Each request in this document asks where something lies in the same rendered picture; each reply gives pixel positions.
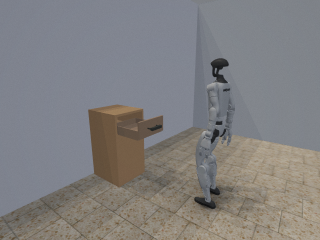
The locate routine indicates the robot left upper arm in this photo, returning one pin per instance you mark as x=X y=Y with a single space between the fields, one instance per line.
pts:
x=212 y=90

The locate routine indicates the drawer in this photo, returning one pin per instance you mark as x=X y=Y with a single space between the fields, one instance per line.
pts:
x=137 y=129

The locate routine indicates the robot left hand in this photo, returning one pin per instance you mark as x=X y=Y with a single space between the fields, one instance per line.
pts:
x=205 y=144

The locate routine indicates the handle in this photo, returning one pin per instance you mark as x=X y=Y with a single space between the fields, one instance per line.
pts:
x=155 y=127

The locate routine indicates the robot right forearm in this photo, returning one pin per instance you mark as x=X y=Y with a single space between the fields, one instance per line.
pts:
x=229 y=119

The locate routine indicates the cabinet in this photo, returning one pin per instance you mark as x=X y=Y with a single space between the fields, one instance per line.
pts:
x=116 y=159

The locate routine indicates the right robot foot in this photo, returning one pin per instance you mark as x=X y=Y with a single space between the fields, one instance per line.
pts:
x=215 y=191

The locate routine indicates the robot right hand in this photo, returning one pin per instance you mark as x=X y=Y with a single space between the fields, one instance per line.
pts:
x=224 y=137

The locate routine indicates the robot foot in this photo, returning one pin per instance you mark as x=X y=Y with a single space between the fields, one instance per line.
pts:
x=201 y=200
x=215 y=191

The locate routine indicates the robot left forearm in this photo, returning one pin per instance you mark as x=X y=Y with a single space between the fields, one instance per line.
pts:
x=211 y=123

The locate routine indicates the left robot foot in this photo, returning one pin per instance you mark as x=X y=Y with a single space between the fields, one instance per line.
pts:
x=201 y=200

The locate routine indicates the robot right upper arm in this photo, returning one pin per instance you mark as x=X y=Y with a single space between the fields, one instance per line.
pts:
x=231 y=103

